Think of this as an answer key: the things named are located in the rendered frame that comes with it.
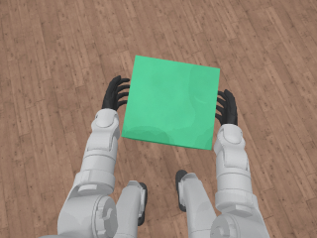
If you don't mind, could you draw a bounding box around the robot left thigh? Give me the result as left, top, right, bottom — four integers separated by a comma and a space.
113, 185, 146, 238

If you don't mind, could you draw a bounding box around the right robot upper arm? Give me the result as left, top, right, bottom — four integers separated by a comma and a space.
210, 213, 270, 238

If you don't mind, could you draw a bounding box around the left robot upper arm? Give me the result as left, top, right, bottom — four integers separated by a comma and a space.
38, 194, 118, 238

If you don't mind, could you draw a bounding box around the carton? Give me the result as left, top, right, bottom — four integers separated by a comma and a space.
121, 55, 220, 151

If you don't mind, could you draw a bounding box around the robot left forearm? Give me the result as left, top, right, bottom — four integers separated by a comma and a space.
57, 108, 121, 233

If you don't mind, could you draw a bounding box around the left robot hand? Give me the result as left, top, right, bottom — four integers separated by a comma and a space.
101, 75, 131, 111

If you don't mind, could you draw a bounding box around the robot right shin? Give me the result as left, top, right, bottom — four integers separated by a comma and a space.
181, 173, 203, 184

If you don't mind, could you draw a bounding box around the right robot hand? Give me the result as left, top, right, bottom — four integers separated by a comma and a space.
215, 89, 238, 126

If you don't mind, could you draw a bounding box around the robot right forearm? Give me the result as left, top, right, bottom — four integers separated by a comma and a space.
213, 124, 268, 232

